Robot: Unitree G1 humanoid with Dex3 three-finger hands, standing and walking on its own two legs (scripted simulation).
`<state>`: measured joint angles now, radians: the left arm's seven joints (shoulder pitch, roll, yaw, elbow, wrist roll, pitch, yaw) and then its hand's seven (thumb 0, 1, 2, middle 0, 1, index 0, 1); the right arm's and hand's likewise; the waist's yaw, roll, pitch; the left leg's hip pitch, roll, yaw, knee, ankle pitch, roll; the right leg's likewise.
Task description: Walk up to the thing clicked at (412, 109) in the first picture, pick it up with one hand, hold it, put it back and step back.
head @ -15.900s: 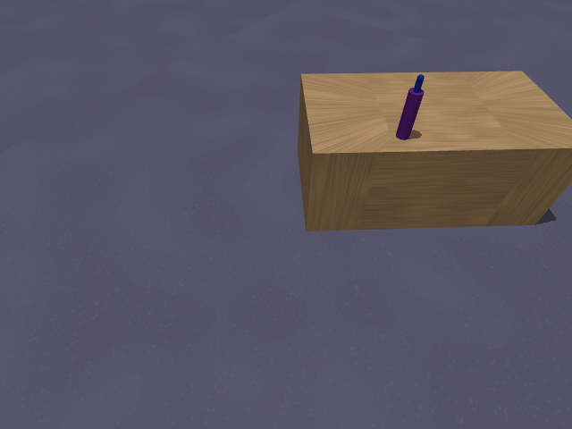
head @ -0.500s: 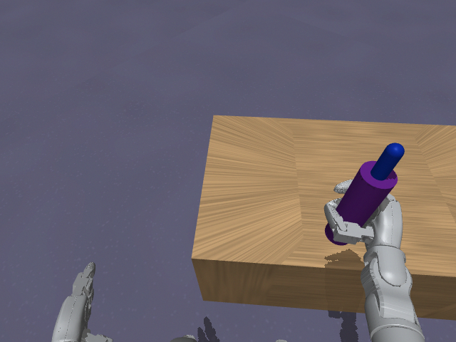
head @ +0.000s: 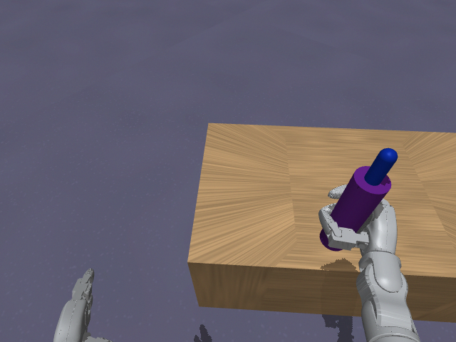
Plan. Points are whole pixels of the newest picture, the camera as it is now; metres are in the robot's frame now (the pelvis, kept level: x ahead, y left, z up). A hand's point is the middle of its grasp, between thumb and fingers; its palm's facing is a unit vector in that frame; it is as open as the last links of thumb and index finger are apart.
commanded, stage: hold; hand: right
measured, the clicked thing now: (356, 204) +0.32 -0.18 +0.10
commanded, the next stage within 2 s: none
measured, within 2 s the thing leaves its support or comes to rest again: neither
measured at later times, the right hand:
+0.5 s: hand (335, 221) +0.32 -0.17 +0.05, palm faces +0.15 +0.99 +0.00, open 6.8 cm
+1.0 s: hand (335, 221) +0.33 -0.17 +0.04, palm faces +0.17 +0.98 +0.02, open 6.8 cm
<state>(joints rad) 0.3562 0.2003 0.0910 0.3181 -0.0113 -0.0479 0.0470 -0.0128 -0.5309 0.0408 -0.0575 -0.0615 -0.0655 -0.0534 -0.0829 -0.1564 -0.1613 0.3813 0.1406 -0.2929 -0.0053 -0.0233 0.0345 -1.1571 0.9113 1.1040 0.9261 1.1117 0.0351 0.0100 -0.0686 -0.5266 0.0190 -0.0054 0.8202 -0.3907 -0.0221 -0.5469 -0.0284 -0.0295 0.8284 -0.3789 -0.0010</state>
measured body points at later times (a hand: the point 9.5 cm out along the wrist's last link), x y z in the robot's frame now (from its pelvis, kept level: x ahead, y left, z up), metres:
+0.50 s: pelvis +0.00 +0.00 +0.00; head +0.02 +0.00 +0.45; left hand +0.16 +0.26 -0.05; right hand +0.31 -0.22 +0.05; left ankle +0.02 +0.13 -0.70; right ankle +0.03 -0.12 -0.70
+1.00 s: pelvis +0.01 +0.01 +0.00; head +0.04 +0.00 +0.45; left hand +0.16 +0.27 -0.05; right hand +0.31 -0.22 +0.04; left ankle +0.02 +0.13 -0.70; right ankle +0.03 -0.12 -0.70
